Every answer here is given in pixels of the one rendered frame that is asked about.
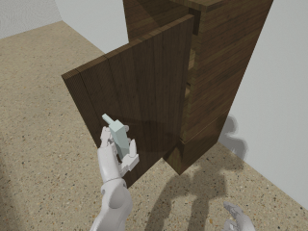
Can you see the handle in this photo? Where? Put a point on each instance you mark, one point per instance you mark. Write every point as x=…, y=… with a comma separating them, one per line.
x=119, y=135

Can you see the right robot hand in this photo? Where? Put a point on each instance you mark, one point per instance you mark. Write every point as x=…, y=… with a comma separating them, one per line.
x=243, y=222

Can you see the cupboard door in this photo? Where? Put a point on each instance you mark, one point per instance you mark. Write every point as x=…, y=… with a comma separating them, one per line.
x=142, y=84

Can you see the left robot hand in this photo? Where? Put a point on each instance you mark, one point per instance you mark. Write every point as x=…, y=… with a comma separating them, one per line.
x=107, y=159

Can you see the left robot forearm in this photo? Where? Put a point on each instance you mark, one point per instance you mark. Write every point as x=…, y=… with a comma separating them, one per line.
x=116, y=206

